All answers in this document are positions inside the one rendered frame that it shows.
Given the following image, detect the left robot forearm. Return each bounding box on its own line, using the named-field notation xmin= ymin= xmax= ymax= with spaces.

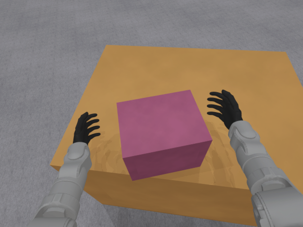
xmin=26 ymin=142 xmax=92 ymax=227

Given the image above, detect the robot right hand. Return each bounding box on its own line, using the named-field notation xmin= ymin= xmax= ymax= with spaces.
xmin=207 ymin=90 xmax=243 ymax=130

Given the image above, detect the carton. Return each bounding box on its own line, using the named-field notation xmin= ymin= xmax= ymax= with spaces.
xmin=116 ymin=90 xmax=213 ymax=181

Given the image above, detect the robot left hand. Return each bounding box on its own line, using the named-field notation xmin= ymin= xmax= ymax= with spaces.
xmin=73 ymin=112 xmax=100 ymax=145

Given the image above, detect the right robot forearm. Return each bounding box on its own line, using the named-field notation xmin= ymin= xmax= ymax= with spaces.
xmin=228 ymin=121 xmax=303 ymax=198

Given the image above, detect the left robot upper arm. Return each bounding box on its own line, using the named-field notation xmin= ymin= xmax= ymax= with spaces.
xmin=28 ymin=217 xmax=77 ymax=227

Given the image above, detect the right robot upper arm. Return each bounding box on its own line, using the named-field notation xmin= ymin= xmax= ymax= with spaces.
xmin=251 ymin=187 xmax=303 ymax=227

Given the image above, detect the pedestal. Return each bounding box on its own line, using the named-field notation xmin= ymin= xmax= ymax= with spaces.
xmin=50 ymin=45 xmax=303 ymax=227

